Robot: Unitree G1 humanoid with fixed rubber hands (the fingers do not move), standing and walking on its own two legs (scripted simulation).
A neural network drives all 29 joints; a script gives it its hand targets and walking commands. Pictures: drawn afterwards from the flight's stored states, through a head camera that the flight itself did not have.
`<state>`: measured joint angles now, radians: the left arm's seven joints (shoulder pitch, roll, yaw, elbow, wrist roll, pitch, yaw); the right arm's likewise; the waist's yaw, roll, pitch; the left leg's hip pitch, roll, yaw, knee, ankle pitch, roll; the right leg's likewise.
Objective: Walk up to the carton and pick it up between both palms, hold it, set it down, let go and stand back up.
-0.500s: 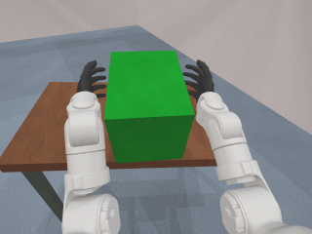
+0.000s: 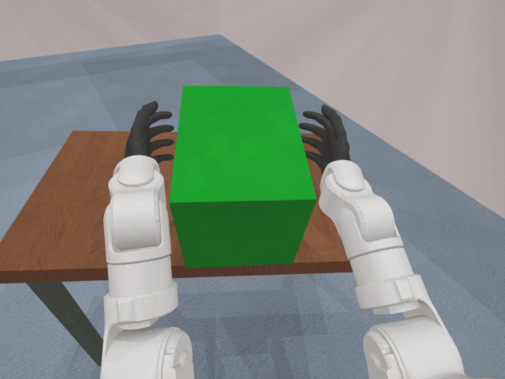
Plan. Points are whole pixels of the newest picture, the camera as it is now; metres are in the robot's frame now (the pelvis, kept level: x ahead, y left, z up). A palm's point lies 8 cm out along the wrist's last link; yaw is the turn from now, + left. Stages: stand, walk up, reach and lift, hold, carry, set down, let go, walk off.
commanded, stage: hold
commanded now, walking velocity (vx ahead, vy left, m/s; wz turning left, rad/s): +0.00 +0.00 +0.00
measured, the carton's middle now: (238, 175) +0.41 +0.01 +0.14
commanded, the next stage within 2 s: none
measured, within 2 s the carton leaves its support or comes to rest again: neither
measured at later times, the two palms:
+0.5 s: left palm (130, 177) +0.33 +0.16 +0.21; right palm (332, 171) +0.33 -0.11 +0.21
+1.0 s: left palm (125, 171) +0.34 +0.16 +0.21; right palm (322, 170) +0.35 -0.10 +0.20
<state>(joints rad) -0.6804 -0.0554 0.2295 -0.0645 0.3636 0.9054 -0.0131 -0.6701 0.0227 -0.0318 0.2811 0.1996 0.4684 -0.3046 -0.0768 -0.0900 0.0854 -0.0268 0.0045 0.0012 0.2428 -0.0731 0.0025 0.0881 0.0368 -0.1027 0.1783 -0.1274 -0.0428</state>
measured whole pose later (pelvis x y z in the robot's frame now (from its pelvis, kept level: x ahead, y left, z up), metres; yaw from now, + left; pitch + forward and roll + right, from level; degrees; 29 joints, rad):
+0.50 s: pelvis +0.00 +0.00 +0.00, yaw +1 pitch -11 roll -1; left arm -0.55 -0.07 0.21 -0.23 0.38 0.94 -0.06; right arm -0.57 0.03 0.04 0.13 0.25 0.50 -0.37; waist -0.09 -0.09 0.10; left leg 0.03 0.00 -0.01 0.24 -0.07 0.01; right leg 0.16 0.03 -0.11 0.15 -0.12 -0.04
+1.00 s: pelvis -0.03 +0.01 +0.00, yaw +2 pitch -9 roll -1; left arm -0.76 -0.07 0.27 0.09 0.39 0.87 0.00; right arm -0.76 0.07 -0.16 0.45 0.08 0.44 -0.23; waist -0.08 -0.08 0.09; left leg -0.06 0.00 0.01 0.26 -0.04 0.02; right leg 0.06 0.02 -0.14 0.21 -0.11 -0.03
